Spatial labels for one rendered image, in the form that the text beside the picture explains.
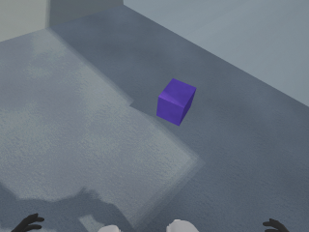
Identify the robot left hand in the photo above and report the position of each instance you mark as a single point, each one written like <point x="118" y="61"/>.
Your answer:
<point x="24" y="227"/>

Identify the robot right thigh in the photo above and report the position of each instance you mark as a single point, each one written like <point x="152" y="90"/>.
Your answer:
<point x="181" y="226"/>

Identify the carton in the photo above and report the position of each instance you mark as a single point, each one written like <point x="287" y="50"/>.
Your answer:
<point x="174" y="101"/>

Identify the robot right hand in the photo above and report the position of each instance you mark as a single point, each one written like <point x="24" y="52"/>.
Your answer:
<point x="279" y="227"/>

